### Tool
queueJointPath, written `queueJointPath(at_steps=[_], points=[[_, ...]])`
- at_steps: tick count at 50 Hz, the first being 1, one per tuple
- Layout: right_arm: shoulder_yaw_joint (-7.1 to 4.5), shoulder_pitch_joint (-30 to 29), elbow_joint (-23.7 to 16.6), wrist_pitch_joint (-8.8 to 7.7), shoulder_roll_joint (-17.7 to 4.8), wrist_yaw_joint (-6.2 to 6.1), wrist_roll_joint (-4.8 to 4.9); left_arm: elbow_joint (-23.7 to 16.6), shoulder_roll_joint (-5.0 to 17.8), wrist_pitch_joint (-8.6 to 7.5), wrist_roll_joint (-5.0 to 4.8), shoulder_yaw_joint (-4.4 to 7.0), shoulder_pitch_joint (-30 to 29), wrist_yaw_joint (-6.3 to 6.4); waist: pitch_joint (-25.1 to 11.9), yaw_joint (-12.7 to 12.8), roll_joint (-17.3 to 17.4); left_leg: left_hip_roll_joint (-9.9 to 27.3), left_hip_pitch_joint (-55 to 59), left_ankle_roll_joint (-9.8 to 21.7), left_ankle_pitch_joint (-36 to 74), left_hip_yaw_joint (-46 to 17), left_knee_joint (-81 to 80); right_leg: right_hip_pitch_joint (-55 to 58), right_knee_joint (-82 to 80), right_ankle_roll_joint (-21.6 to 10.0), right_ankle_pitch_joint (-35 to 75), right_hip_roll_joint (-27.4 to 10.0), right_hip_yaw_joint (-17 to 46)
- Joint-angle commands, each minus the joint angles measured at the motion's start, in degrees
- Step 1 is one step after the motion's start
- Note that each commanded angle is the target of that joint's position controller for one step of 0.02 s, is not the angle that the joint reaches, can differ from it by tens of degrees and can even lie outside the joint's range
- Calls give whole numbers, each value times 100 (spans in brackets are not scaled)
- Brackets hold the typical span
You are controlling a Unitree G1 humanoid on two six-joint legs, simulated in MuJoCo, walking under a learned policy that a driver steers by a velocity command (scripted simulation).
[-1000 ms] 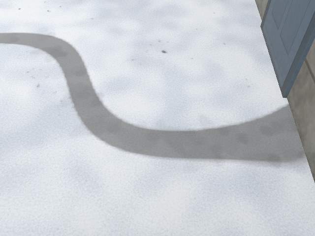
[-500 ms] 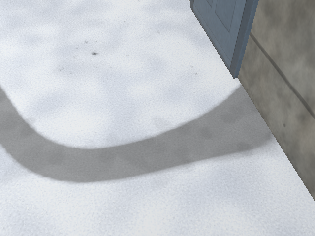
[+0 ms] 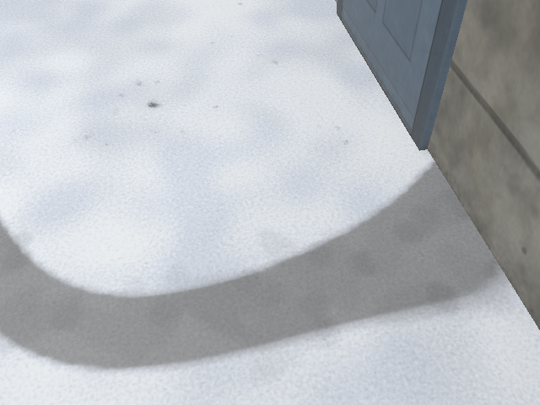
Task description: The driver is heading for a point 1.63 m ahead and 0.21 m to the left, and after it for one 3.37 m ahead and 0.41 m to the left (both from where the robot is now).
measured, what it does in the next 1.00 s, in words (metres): walks ahead: left foot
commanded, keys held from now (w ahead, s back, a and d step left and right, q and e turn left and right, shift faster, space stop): no key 0.64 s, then w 0.02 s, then no key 0.34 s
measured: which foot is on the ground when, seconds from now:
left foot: up 0.00-0.10, down 0.12-1.00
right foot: down 0.00-1.00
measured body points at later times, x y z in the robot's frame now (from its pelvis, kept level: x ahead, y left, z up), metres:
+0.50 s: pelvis +0.08 +0.05 +0.00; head +0.10 +0.06 +0.45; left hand +0.08 +0.28 -0.16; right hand +0.12 -0.18 -0.15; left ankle +0.09 +0.16 -0.74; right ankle +0.06 -0.10 -0.74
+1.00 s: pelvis +0.11 +0.05 +0.00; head +0.12 +0.05 +0.44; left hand +0.10 +0.28 -0.16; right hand +0.18 -0.18 -0.16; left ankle +0.09 +0.16 -0.74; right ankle +0.06 -0.10 -0.74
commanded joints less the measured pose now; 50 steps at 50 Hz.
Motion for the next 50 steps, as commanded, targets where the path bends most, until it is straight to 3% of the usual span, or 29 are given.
queueJointPath(at_steps=[1, 2, 3, 4, 6, 7, 8, 9, 10, 11, 14, 20, 26, 32, 33, 36, 41, 50], points=[[10, 634, -62, 39, 43, 6, -126, -407, 481, -64, -1, 87, -400, 240, -83, -283, -909, 84, 1835, 63, 1449, 17, -3677, -671, -946, -764, 611, -734, 342], [23, 526, -33, 64, 73, 59, -92, -312, 533, -49, 1, 112, -139, 240, -225, -211, -1031, -25, 2287, -4, 1411, 94, -4069, -566, -939, -831, 535, -892, 576], [-41, 467, -25, 69, -82, 119, -68, -305, 621, -68, -6, 159, -50, 196, -193, -185, -948, -116, 2672, 11, 1496, 164, -4413, -626, -1002, -860, 197, -1089, 815], [-81, 548, 39, 97, -178, 172, -77, -278, 507, -78, -34, 153, -1, 143, -121, -221, -919, -112, 2960, 96, 1643, 176, -4914, -615, -995, -768, -354, -1142, 955], [-124, 548, 40, 202, -373, 262, -297, -140, 232, -140, -94, 104, 383, 18, 212, -174, -599, 143, 3342, 272, 1845, -84, -5398, -810, -1028, -300, -1637, -945, 1167], [-173, 589, -14, 230, -627, 288, -313, -141, 317, -133, -108, 161, 372, 18, 482, -80, -384, 402, 3355, 384, 1997, -222, -5585, -1026, -774, -9, -2115, -621, 1020], [-297, 472, 109, 240, -956, 315, -160, -198, 370, -122, -141, 221, 705, 10, 559, 266, 394, 258, 3100, 596, 872, -77, -5555, -871, -1027, 113, -1627, -410, 792], [-348, 368, 120, 209, -821, 345, -71, -247, 571, -76, -128, 282, 405, 73, 696, 63, 396, 92, 2349, 632, -109, -135, -5892, -263, -733, 261, -1612, -220, 513], [-302, 237, 121, 147, -604, 346, -104, -257, 616, -20, -139, 333, 286, 134, 704, 82, 371, 71, 2113, 596, -252, -165, -6097, -8, -507, 301, -1525, -197, 390], [-276, 79, 133, 98, -503, 347, -133, -227, 394, 21, -109, 312, 349, 165, 604, 185, 525, 83, 2065, 560, -133, -189, -6203, 235, -367, 315, -1354, -194, 301], [-250, 8, 142, -34, -344, 387, -171, -54, 201, -1, -75, 357, 635, 171, 249, 276, 423, 78, 2110, 576, 281, -241, -6238, 785, -200, 344, -756, -180, 223], [-302, 293, 282, -141, -502, 400, -127, 75, 275, -40, -100, 437, 657, 170, -37, 197, 155, 42, 2678, 714, 1876, -191, -5975, 949, -76, 418, -383, -228, 180], [-320, 376, 380, -125, -521, 445, -110, 163, 314, 69, -141, 460, 703, 216, 4, 172, 8, -12, 2897, 825, 2686, -126, -5894, 989, 14, 488, -150, -288, 130], [-331, 348, 442, -99, -501, 470, -103, 246, 347, 104, -155, 469, 729, 253, 133, 151, -94, -105, 2976, 828, 2879, -20, -5838, 1017, 18, 528, -5, -333, 117], [-353, 412, 488, -83, -524, 467, -81, 299, 343, 115, -167, 483, 823, 255, 38, 150, -44, -173, 3030, 873, 2194, 28, -5836, 1022, 115, 514, -596, -228, -32], [-343, 221, 446, -79, -470, 433, -86, 265, 319, 68, -152, 479, 683, 272, 405, 152, -28, -186, 2809, 884, 2029, -5, -5869, 808, 67, 524, -477, -266, -6], [-349, 202, 513, -76, -471, 461, -118, 320, 341, 18, -142, 475, 721, 247, 179, 124, -90, -223, 3127, 812, 2963, 91, -5657, 897, 127, 537, 160, -338, 35], [-347, 103, 612, 2, -502, 448, -110, 383, 298, 29, -144, 458, 782, 249, 242, 126, -161, -247, 3178, 736, 2683, 119, -5749, 982, -18, 542, 139, -354, 15]])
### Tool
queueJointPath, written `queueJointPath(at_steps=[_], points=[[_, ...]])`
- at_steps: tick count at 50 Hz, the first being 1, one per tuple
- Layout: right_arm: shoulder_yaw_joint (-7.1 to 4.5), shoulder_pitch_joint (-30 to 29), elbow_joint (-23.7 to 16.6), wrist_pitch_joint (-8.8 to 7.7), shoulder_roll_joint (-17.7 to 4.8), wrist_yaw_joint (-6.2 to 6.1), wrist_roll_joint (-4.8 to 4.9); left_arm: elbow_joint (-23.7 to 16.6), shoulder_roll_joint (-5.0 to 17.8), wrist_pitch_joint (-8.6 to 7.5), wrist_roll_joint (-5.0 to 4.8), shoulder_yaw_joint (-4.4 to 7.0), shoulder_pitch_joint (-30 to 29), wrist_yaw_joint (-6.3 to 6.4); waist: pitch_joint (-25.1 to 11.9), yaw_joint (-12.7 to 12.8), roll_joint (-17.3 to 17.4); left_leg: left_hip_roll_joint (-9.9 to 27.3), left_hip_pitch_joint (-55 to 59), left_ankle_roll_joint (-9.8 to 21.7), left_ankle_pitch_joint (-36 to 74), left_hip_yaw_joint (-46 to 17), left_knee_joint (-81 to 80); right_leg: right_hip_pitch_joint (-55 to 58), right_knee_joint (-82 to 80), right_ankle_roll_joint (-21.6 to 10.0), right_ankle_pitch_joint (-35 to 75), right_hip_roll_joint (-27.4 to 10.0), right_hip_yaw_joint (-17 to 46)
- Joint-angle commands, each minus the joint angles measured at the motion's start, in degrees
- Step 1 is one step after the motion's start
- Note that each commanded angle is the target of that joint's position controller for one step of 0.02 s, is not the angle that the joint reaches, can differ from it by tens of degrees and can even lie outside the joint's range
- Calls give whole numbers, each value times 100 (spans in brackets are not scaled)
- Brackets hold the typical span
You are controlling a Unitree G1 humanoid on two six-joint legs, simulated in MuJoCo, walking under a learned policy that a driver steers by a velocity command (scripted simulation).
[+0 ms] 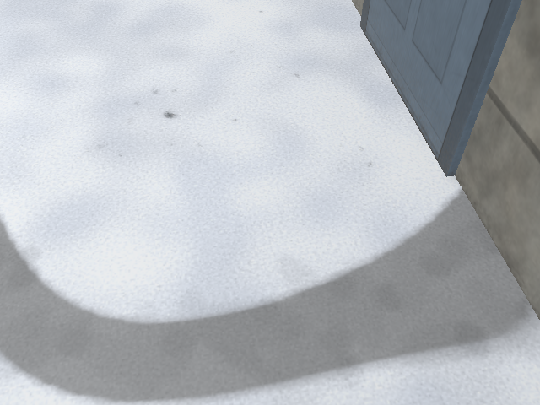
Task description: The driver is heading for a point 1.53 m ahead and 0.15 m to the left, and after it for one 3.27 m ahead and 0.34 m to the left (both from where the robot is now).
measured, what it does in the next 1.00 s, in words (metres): walks ahead: right foot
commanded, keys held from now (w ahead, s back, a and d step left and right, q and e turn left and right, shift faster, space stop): no key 0.28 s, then w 0.72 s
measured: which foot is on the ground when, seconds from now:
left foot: down 0.00-1.00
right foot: down 0.00-0.58, up 0.60-0.98, down 1.00-1.00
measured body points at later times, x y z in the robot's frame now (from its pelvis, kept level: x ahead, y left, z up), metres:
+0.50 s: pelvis +0.02 +0.00 -0.02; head +0.03 +0.01 +0.43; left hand -0.04 +0.23 -0.17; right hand +0.07 -0.24 -0.16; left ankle -0.01 +0.11 -0.72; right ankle -0.04 -0.15 -0.73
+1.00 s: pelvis +0.25 +0.00 -0.02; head +0.29 +0.00 +0.43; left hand +0.50 +0.21 -0.10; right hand +0.14 -0.24 -0.15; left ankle +0.02 +0.11 -0.73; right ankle +0.41 -0.09 -0.73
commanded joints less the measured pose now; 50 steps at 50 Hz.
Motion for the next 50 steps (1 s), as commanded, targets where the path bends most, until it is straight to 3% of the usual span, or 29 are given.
queueJointPath(at_steps=[1, 14, 15, 17, 19, 21, 22, 24, 25, 26, 27, 28, 29, 30, 31, 32, 33, 34, 35, 37, 40, 41, 43, 45, 46, 48, 49, 50], points=[[-81, 104, -156, -23, -496, -18, -6, -58, 457, -23, 1, 67, 408, 15, -46, -8, -46, 256, 183, 128, 2113, -138, -476, -163, -427, -83, 1324, 66, -127], [-66, 175, -39, 5, -518, -73, 10, -44, 419, -88, 27, 58, 513, -19, 107, 7, -31, 246, 135, 66, 1667, -134, -544, -252, -582, -77, 1038, 85, -146], [-77, 234, -8, 15, -527, -80, 24, -5, 431, -77, 9, 76, 613, -13, 11, 15, -22, 158, 136, 96, 1055, -48, -479, -220, -521, -113, 474, 165, -241], [-119, 271, -46, 22, -580, -108, 110, -66, 509, -62, -89, 133, 609, 18, 181, -3, -63, -22, -291, 272, -1507, 74, -320, -507, -320, -360, -1399, 264, -302], [-124, 273, -173, -89, -591, -118, 150, -173, 486, -150, -139, 135, 741, 57, 735, 36, -51, 67, -1047, 393, -2741, -99, -259, -911, -316, -605, -2521, 104, 14], [-96, 222, -267, -310, -471, -71, 197, -140, 487, -328, -161, 138, 1130, 43, 929, 136, -185, 131, -1582, 411, -2426, -141, 160, -827, -299, -840, -2589, -182, 550], [-75, 69, -347, -419, -383, -25, 202, -91, 574, -416, -169, 166, 1394, 21, 895, 234, -405, 94, -1902, 377, -2027, -22, 561, -579, -503, -1051, -2633, -455, 1043], [-22, -335, -598, -594, -217, 47, 228, -59, 999, -550, -189, 276, 1681, -31, 912, 321, -1187, 14, -2484, 320, -951, 339, 1697, -177, -1414, -1692, -2567, -1458, 2771], [-12, -456, -689, -643, -242, 55, 204, -145, 1019, -592, -166, 268, 1558, -53, 951, 297, -1115, 103, -2454, 394, -978, 195, 1858, -363, -1544, -1841, -2205, -1683, 3197], [2, -211, -675, -670, -195, 69, 229, -243, 1050, -625, -162, 263, 1274, -74, 944, 95, -1208, 179, -2280, 456, -1105, 104, 1568, -462, -1301, -1764, -1804, -1695, 3084], [-16, 229, -539, -696, -206, 82, 229, -332, 963, -619, -182, 245, 964, -104, 819, -170, -1173, 119, -1553, 501, -1004, 193, 971, -795, -847, -1465, -1264, -1397, 2415], [-110, 1058, -201, -708, -334, 83, 227, -461, 858, -582, -146, 210, 543, -146, 508, -569, -879, -44, -99, 571, -560, 261, 351, -1591, -279, -1075, -800, -921, 1547], [-325, 2098, 112, -731, -915, 70, 194, -736, 816, -605, -124, 181, -96, -161, 261, -1049, 310, 535, 1314, 931, -232, -1013, -424, -2869, 1719, -549, 408, -58, 323], [-515, 3228, 433, -784, -1718, 213, 113, -1097, 430, -770, -165, 105, -377, -121, -281, -1349, 2528, 1988, 2483, 1830, 171, -4307, -1767, -4307, 4243, -306, -732, 782, 75], [-262, 2836, 325, -848, -1065, 253, 10, -1104, 682, -910, -263, 180, -536, -151, -108, -1032, 1390, 2302, 2687, 1929, 413, -4825, -1814, -5113, 4943, -560, -1095, 617, 1023], [-131, 2403, 248, -873, -773, 233, -2, -1126, 571, -950, -331, 166, -530, -187, 253, -717, 928, 2234, 2602, 1691, 1199, -4009, -1447, -5589, 5281, -769, -710, 452, 1079], [-37, 2009, 140, -853, -633, 231, -9, -1051, 420, -916, -257, 138, -358, -184, 182, -445, 370, 2007, 2367, 1454, 1916, -3077, -1197, -5508, 5292, -878, -184, 223, 888], [34, 1735, 108, -786, -546, 232, 1, -1019, 425, -856, -173, 176, -235, -172, 92, -235, 82, 1790, 1991, 1212, 2533, -2335, -1118, -5199, 4952, -936, 304, 38, 818], [105, 1570, 102, -721, -438, 230, -33, -1020, 436, -767, -130, 214, -77, -184, -10, -77, 194, 1558, 1547, 985, 2679, -1758, -1217, -4699, 4595, -941, 631, -102, 707], [171, 1626, 149, -672, -397, 185, -27, -1136, 379, -620, -133, 193, -174, -252, 30, -20, 349, 1341, 1016, 908, 2730, -1239, -1619, -4230, 4064, -811, 1118, -80, 490], [190, 1555, 137, -674, -602, -3, -25, -1630, 272, -625, -48, 68, -1330, -314, 393, -102, 269, 1056, 285, 838, 2839, -630, -2034, -3602, 2054, -643, 1981, 95, 151], [172, 1574, 129, -673, -713, -50, -19, -1734, 238, -642, -60, 32, -1679, -349, 427, -187, 367, 962, 107, 795, 2785, -462, -2159, -3188, 1396, -593, 2273, 244, 10], [91, 1780, 187, -672, -968, -104, 59, -1900, 331, -636, -94, 15, -2117, -427, 450, -301, 620, 1112, 255, 868, 2545, -489, -2436, -2788, 849, -548, 2357, 389, -108], [56, 1901, 279, -665, -960, -121, 138, -2029, 471, -643, -137, 17, -2388, -484, 584, -294, 513, 1300, 811, 855, 2600, -486, -2364, -2864, 330, -652, 2302, 392, -2], [40, 1924, 311, -651, -957, -114, 128, -2068, 547, -664, -148, 36, -2436, -524, 562, -258, 482, 1383, 1104, 813, 3018, -438, -2176, -2798, 117, -750, 2222, 431, -8], [-17, 1838, 306, -611, -1071, -88, 64, -2016, 786, -705, -116, 143, -2043, -571, 102, 41, 723, 1452, 1558, 689, 4950, -323, -1419, -2005, 64, -994, 1825, 693, -157], [-39, 1743, 278, -576, -1119, -72, 49, -1817, 984, -708, -106, 245, -1348, -571, -341, 398, 818, 1363, 1592, 613, 5861, -202, -608, -1113, 79, -1139, 1648, 883, -262], [-26, 1527, 206, -568, -1117, -39, 26, -1507, 1222, -689, -137, 369, -287, -546, -871, 919, 797, 1150, 954, 481, 5900, -95, 642, 391, 45, -1353, 1782, 808, -111]])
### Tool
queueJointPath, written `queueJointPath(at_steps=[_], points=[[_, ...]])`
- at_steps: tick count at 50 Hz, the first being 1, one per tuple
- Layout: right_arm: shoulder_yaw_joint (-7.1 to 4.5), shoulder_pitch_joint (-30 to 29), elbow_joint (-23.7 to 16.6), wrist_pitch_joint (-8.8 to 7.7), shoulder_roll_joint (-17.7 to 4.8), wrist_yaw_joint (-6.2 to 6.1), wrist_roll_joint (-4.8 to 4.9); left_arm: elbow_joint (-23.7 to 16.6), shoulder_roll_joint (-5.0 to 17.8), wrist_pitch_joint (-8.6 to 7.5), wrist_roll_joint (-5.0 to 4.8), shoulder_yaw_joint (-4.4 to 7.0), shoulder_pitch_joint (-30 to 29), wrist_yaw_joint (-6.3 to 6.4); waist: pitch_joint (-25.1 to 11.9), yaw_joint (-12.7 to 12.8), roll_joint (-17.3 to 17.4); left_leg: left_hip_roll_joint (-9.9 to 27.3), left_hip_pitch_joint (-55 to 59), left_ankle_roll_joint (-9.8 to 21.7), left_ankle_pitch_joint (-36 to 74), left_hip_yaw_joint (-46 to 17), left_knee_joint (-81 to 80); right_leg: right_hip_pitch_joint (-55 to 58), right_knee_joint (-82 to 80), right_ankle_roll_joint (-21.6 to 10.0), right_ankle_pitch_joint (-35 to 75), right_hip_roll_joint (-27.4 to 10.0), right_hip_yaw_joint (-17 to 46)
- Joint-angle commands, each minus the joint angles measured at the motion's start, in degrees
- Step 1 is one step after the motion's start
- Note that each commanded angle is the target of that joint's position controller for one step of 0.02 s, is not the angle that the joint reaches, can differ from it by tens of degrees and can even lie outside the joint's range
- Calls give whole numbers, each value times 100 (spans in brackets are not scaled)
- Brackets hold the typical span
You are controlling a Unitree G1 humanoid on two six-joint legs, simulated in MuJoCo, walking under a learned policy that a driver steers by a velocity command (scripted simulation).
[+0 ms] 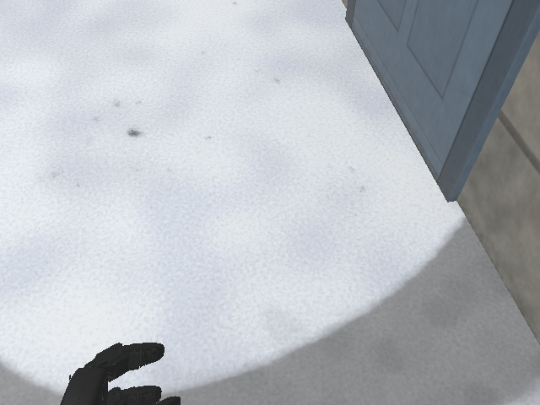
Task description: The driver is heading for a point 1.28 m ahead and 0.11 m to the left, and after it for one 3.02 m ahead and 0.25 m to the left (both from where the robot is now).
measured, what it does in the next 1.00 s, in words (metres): walks ahead: left foot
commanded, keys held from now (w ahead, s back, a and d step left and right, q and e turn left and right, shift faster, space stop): w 1.00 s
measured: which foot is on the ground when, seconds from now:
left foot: down 0.00-0.00, up 0.02-0.56, down 0.58-1.00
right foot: down 0.00-0.58, up 0.60-1.00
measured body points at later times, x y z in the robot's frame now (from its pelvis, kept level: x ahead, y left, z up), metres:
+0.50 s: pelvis +0.27 +0.00 +0.03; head +0.30 +0.00 +0.48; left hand +0.23 +0.26 -0.11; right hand +0.48 -0.22 -0.07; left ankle +0.46 +0.15 -0.68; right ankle +0.16 -0.09 -0.71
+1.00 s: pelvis +0.54 +0.04 +0.03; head +0.57 +0.05 +0.48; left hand +0.74 +0.28 -0.08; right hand +0.52 -0.22 -0.10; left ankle +0.47 +0.13 -0.71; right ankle +0.74 -0.13 -0.66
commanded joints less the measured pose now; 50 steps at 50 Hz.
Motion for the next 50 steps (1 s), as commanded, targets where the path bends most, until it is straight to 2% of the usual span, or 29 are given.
queueJointPath(at_steps=[1, 2, 3, 4, 5, 6, 7, 9, 10, 13, 18, 23, 25, 27, 28, 29, 30, 31, 32, 33, 34, 35, 36, 37, 39, 41, 43, 46, 50], points=[[-80, -328, -431, -50, -708, 74, -158, 520, 1478, 27, 38, 501, 2915, 69, -1678, 1575, -30, 562, -2615, 326, 4512, 52, 3999, 4729, 207, -739, -202, -1083, 1527], [130, 550, -373, -207, 128, 211, -32, 631, 1560, 9, 151, 443, 3167, 1, -2737, 1002, -1472, -453, -4396, 183, -299, -753, 5851, 6174, -858, -1683, -1740, -2417, 4690], [-46, -9, -417, -354, -517, 243, 120, 622, 1109, 7, 112, 343, 2893, 10, -2128, 1158, -1031, -146, -4992, 325, -149, -1148, 6294, 5687, -1393, -1348, -2431, -2149, 4757], [-126, -696, -700, -390, -787, 214, 193, 511, 852, -27, 44, 260, 2158, 21, -1083, 1000, -802, 142, -5272, 381, 417, -842, 6148, 4618, -1561, -1068, -2094, -1949, 3745], [-133, -1057, -820, -378, -807, 149, 134, 372, 756, -74, 83, 201, 1573, 11, -681, 736, -27, 432, -4845, 382, 976, -739, 5858, 3482, -1761, -961, -1281, -1804, 3086], [-201, -1118, -821, -312, -777, 79, 20, 353, 643, -123, 160, 168, 1289, -11, -482, 497, 174, 630, -4462, 365, 1252, -692, 5531, 2683, -1869, -861, -715, -1595, 2555], [-209, -929, -829, -215, -660, 59, -33, 420, 524, -157, 210, 123, 1248, -25, -506, 286, -1, 796, -4051, 380, 1414, -761, 5329, 2255, -2009, -805, -532, -1432, 2222], [-220, -784, -839, -99, -489, 14, -2, 555, 535, -160, 169, 102, 1442, 1, -356, 171, -232, 864, -3953, 315, 1424, -658, 4905, 1902, -2237, -853, -414, -1290, 1782], [-229, -988, -935, -74, -513, -1, 8, 614, 625, -159, 161, 114, 1579, 48, -216, 187, -245, 917, -4132, 244, 1560, -608, 4671, 1825, -2358, -862, -488, -1274, 1660], [-265, -1814, -1237, -56, -651, -17, -88, 697, 894, -126, 141, 161, 1989, 188, 63, 374, -155, 970, -4888, 26, 2426, -542, 3691, 2036, -2523, -836, -413, -1294, 1538], [-188, -2769, -1512, -126, -502, 91, -68, 841, 976, -74, 71, 147, 2569, 260, 163, 680, -242, 663, -4777, -17, 3674, -293, 1954, 2466, -2405, -515, 68, -1062, 1001], [-87, -3601, -1822, -177, -513, 254, 23, 1086, 1031, 1, 40, 164, 3061, 242, 385, 951, -297, 462, -4837, 50, 3347, -147, 1148, 3323, -2074, -501, 157, -1336, 976], [-82, -3687, -1929, -233, -601, 336, 39, 1138, 1123, 62, 33, 211, 3118, 261, 388, 900, -386, 399, -4764, 197, 2901, -126, 943, 3686, -1819, -455, 529, -1543, 1051], [-155, -3279, -1879, -278, -814, 364, 43, 1116, 1226, 110, 38, 247, 2953, 276, 122, 596, -548, 192, -4007, 378, 2493, 27, 782, 3822, -1349, -327, 1694, -1574, 1004], [-255, -2628, -1696, -290, -995, 356, 35, 1075, 1220, 137, 40, 237, 2798, 273, -282, 218, -562, -2, -3074, 513, 2499, 186, 652, 3748, -646, -219, 2671, -1384, 814], [-399, -1517, -1379, -293, -1316, 324, -1, 985, 1088, 142, 80, 179, 2671, 268, -999, -244, -454, 172, -1438, 748, 2735, -13, 867, 3057, 591, -53, 2726, -1079, 574], [-541, -501, -1198, -277, -1897, 281, -149, 834, 642, 73, 131, 37, 3031, 240, -2004, -318, 555, 1662, 1014, 1463, 2604, -2058, 952, 919, 2847, 336, 720, -403, 208], [-470, -275, -1105, -236, -1758, 320, -128, 919, 340, -70, 73, -78, 3341, 192, -2624, -204, 1528, 2349, 1885, 1943, 1833, -4151, 95, -451, 4100, 440, -3076, 246, 805], [-337, -602, -1149, -234, -1295, 319, -69, 858, 949, -157, -71, 82, 2844, 180, -1944, -244, 1114, 2112, 1397, 1637, 1462, -3722, -72, -1080, 4654, 327, -2953, -116, 1151], [-264, -1192, -1292, -231, -1094, 311, -39, 709, 1108, -193, -115, 119, 2383, 195, -1194, -107, 782, 1930, 469, 1410, 1826, -2864, -211, -1226, 4570, 262, -2381, -421, 937], [-203, -1634, -1378, -231, -939, 324, -73, 665, 1080, -172, -52, 142, 2140, 247, -777, 84, 335, 1705, -430, 1309, 2335, -2273, -413, -971, 4268, 286, -1873, -660, 802], [-159, -1834, -1392, -247, -802, 347, -122, 658, 997, -108, 21, 184, 2129, 285, -505, 285, 322, 1477, -1072, 1226, 2642, -1830, -625, -663, 3935, 310, -1563, -835, 795], [-133, -1866, -1349, -256, -720, 367, -164, 673, 858, -26, 34, 184, 2263, 290, -458, 437, 447, 1344, -1429, 1191, 2703, -1593, -800, -350, 3750, 320, -1381, -932, 812], [-135, -1801, -1297, -264, -717, 369, -156, 687, 713, 37, 35, 172, 2358, 291, -420, 497, 483, 1267, -1612, 1219, 2803, -1417, -928, -225, 3604, 348, -1293, -958, 774], [-170, -1613, -1189, -280, -899, 319, -146, 608, 675, 108, 58, 187, 2214, 302, -242, 550, 443, 1223, -1794, 1279, 3146, -1129, -1107, -401, 3255, 446, -974, -995, 710], [-192, -1411, -1109, -264, -1021, 242, -144, 440, 726, 122, 107, 211, 1773, 313, -93, 469, 351, 1207, -1711, 1272, 3401, -962, -1190, -772, 2646, 558, -428, -1011, 691], [-179, -1226, -1044, -226, -1029, 179, -125, 310, 677, 106, 123, 204, 1397, 289, -26, 384, 354, 1119, -1620, 1171, 3488, -760, -1221, -860, 1970, 605, 179, -965, 649], [-172, -957, -956, -207, -1085, 136, -81, 136, 582, 75, 94, 153, 794, 230, 112, 196, 382, 996, -1537, 1026, 3269, -511, -1290, -636, 968, 585, 857, -791, 492], [-192, -528, -755, -144, -1147, 122, -39, -107, 585, 47, 44, 93, 110, 124, 343, -31, 355, 1212, -844, 1027, 3108, -531, -1143, -784, 267, 530, 746, -648, 423]])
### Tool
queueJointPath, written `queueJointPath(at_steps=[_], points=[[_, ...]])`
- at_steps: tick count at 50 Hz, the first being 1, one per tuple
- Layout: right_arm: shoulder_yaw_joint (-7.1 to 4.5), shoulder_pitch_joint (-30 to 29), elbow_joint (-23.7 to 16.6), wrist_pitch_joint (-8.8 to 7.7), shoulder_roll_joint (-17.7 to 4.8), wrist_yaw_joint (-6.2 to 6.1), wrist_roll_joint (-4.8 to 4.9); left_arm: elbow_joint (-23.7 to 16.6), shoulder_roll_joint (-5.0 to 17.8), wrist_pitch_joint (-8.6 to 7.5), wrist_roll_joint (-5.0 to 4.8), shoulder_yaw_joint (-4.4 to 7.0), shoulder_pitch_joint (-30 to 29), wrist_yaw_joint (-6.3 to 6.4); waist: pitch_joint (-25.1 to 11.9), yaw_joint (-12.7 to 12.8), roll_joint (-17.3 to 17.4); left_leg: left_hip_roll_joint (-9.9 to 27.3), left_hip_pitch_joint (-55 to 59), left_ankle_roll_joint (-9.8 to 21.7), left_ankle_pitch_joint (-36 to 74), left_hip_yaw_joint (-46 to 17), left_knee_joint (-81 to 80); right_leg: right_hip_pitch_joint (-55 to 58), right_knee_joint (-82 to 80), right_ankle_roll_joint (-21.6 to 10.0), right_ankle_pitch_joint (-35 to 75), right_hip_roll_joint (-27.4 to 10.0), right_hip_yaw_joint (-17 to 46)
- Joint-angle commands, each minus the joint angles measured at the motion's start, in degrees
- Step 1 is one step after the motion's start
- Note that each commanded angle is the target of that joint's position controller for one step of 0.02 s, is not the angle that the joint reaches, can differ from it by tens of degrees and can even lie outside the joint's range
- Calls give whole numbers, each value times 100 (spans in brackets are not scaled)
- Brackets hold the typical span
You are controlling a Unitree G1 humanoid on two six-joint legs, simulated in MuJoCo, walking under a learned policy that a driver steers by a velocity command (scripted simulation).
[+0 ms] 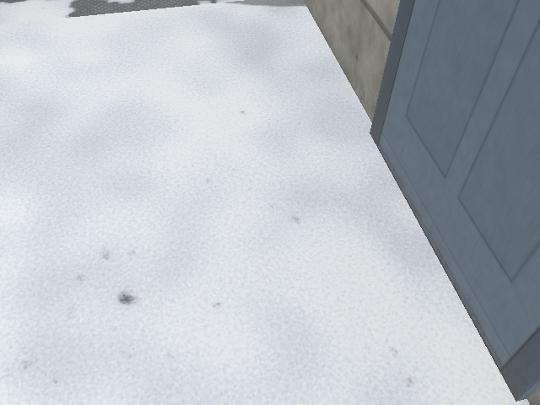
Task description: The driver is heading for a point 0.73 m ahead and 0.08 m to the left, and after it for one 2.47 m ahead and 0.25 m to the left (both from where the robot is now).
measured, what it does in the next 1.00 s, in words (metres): walks ahead, turning left: right foot, then left foot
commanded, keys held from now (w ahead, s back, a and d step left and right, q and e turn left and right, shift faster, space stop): w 0.28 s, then w+q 0.68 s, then w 0.02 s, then w+e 0.02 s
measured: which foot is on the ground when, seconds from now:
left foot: down 0.00-0.16, up 0.18-0.70, down 0.72-1.00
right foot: up 0.00-0.14, down 0.16-0.74, up 0.76-1.00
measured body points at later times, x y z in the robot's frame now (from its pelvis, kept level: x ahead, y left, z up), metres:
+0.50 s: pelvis +0.28 -0.06 +0.00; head +0.29 -0.06 +0.45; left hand +0.28 +0.22 -0.13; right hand +0.43 -0.32 -0.12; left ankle +0.43 +0.14 -0.67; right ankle +0.23 -0.14 -0.75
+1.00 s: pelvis +0.55 +0.04 +0.00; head +0.58 +0.06 +0.45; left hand +0.63 +0.35 -0.10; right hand +0.71 -0.20 -0.11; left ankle +0.52 +0.10 -0.75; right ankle +0.73 -0.11 -0.68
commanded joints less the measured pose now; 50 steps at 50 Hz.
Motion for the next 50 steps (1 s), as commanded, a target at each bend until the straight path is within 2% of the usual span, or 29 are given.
queueJointPath(at_steps=[1, 5, 6, 7, 8, 9, 10, 11, 12, 13, 14, 16, 19, 22, 24, 26, 31, 34, 35, 36, 37, 38, 39, 40, 41, 42, 44, 48, 50], points=[[-195, 307, -83, 10, -938, -45, 34, -558, 263, -107, -35, -11, -853, -100, 519, -73, 583, 1707, 189, 781, 1581, -737, -184, -262, -439, -65, -106, 127, -112], [-268, 200, -50, 114, -1088, -90, 53, -642, 483, -187, -51, 41, -669, -214, 311, 215, 758, 1904, 618, 623, 2894, -742, 482, 462, -781, -343, -918, 370, -269], [-279, 63, -82, 138, -1131, -91, 60, -519, 632, -198, -37, 121, -190, -203, -4, 502, 829, 1791, 552, 538, 3884, -621, 1015, 1254, -866, -455, -959, 580, -453], [-235, -26, -125, 160, -1021, -88, 43, -214, 898, -196, -23, 266, 775, -168, -575, 939, 742, 1483, 173, 387, 4311, -396, 2076, 2604, -886, -638, -781, 675, -503], [-148, -8, -275, 147, -858, -87, -51, 21, 1336, -187, 53, 389, 1902, -105, -1443, 1283, 158, 1123, -1138, 179, 2759, -142, 3881, 4512, -668, -1031, -507, -358, 662], [82, 739, -292, 1, -46, -8, -37, 145, 1686, -156, 71, 440, 2212, -124, -2215, 860, -1396, 25, -3456, -186, -1447, -275, 5882, 6423, -1305, -2000, -1357, -1663, 3431], [-39, 404, -229, -142, -625, 30, 102, 122, 1139, -141, 21, 289, 2211, -119, -2162, 1073, -958, 230, -4123, -101, -2016, -1046, 6610, 6339, -1762, -1885, -2018, -1570, 3898], [-122, -177, -420, -219, -928, 48, 223, 21, 898, -149, -2, 215, 1662, -91, -1266, 1010, -692, 539, -4519, -18, -1574, -922, 6704, 5555, -1872, -1603, -1861, -1379, 2994], [-120, -542, -507, -236, -914, 13, 202, -96, 798, -148, 12, 164, 1171, -52, -756, 811, -175, 865, -4332, -30, -1022, -748, 6373, 4623, -2050, -1426, -1438, -1162, 2292], [-160, -696, -530, -197, -880, -26, 106, -134, 645, -162, 63, 115, 874, -58, -404, 644, 59, 1030, -4050, -72, -717, -689, 5998, 3838, -2239, -1338, -1009, -973, 1865], [-182, -564, -518, -114, -794, -39, 63, -121, 529, -184, 118, 66, 765, -63, -329, 429, 8, 1178, -3666, -87, -514, -743, 5758, 3374, -2416, -1265, -805, -811, 1563], [-150, -241, -456, 56, -520, -52, 38, -47, 631, -200, 135, 88, 776, -108, -245, 243, -53, 1285, -3386, -170, -398, -733, 5516, 2920, -2725, -1290, -672, -749, 1122], [-172, -597, -642, 181, -559, -86, 43, 103, 798, -239, 155, 132, 995, -34, 23, 286, -28, 1330, -3910, -274, 310, -850, 5032, 2855, -2995, -1262, -534, -750, 583], [-203, -984, -811, 165, -587, -45, 45, 194, 852, -221, 155, 127, 1171, 47, 107, 418, -6, 1177, -4237, -271, 1229, -982, 4273, 3159, -3025, -1060, -275, -653, 58], [-175, -1355, -945, 131, -515, 10, 84, 211, 842, -234, 101, 102, 1173, 114, 183, 530, -36, 1065, -4144, -246, 1740, -807, 3510, 3274, -3066, -908, -300, -561, -282], [-124, -1760, -1083, 116, -402, 81, 67, 267, 864, -225, 132, 103, 1363, 113, 318, 715, -37, 985, -4026, -193, 2072, -534, 3016, 3420, -3086, -827, -217, -542, -581], [-62, -2377, -1546, 122, -362, 284, 81, 406, 1008, -32, 55, 154, 1717, 128, 544, 896, 10, 839, -4385, 0, 1289, -195, 2439, 4557, -2561, -759, 653, -942, -850], [-179, -1996, -1679, 146, -608, 381, 79, 275, 1239, 97, 13, 223, 1460, 206, 142, 515, -302, 403, -3467, 280, 400, 280, 2410, 4760, -1528, -567, 3192, -1016, -1111], [-290, -1394, -1575, 162, -798, 382, 85, 228, 1291, 149, 18, 239, 1374, 242, -204, 168, -369, 163, -2680, 423, 273, 408, 2341, 4651, -689, -475, 3913, -943, -1215], [-477, -462, -1357, 171, -1131, 326, 98, 168, 1265, 173, 4, 221, 1300, 268, -681, -317, -218, -11, -1281, 649, 663, 308, 1935, 4073, 560, -281, 3628, -706, -1348], [-663, 378, -1206, 229, -1715, 178, 79, -4, 1041, 92, 132, 130, 1409, 260, -1317, -527, 664, 1058, 561, 1061, 921, -1336, 1942, 2479, 2460, -43, 1348, -386, -1390], [-658, 66, -1383, 195, -1987, 173, 88, -265, 307, -140, 158, -90, 1766, 148, -1876, 97, 1817, 2370, 2212, 2244, 289, -4751, 1030, 55, 4428, 277, -3637, 1015, -570], [-525, 278, -1384, 183, -1550, 180, 30, -363, 843, -404, -40, 15, 1213, 28, -2069, -300, 1178, 2311, 2350, 2073, 166, -4750, 689, -567, 4728, 100, -3619, 712, 497], [-454, 74, -1405, 152, -1231, 156, 15, -517, 926, -505, -194, 33, 814, -17, -1373, -276, 933, 2074, 1802, 1804, 447, -3776, 744, -855, 4518, -33, -3226, 445, 425], [-405, -329, -1482, 121, -1075, 170, 40, -506, 857, -526, -115, 25, 742, 9, -810, 22, 278, 1792, 820, 1587, 972, -3052, 678, -626, 3896, -52, -2817, 176, 376], [-349, -686, -1589, 109, -889, 162, 27, -480, 931, -474, 27, 93, 705, 60, -572, 225, 191, 1599, 75, 1452, 1399, -2622, 581, -218, 3360, -6, -2619, 5, 337], [-320, -923, -1733, 111, -873, 124, -21, -529, 885, -300, 100, 134, 881, 66, -357, 506, 326, 1415, -777, 1467, 1718, -2392, 299, 296, 2886, 130, -2444, -79, 322], [-410, -675, -1749, 104, -1188, -18, 34, -792, 645, -163, 175, 77, 379, 112, -111, 431, 449, 1115, -1429, 1353, 1939, -1835, 136, 353, 1465, 454, -1425, 78, 123], [-378, -570, -1713, 124, -1108, -55, 48, -834, 517, -179, 151, 20, 111, 67, -115, 283, 610, 905, -1449, 1116, 1712, -1455, 182, 600, 498, 454, -515, 200, 41]])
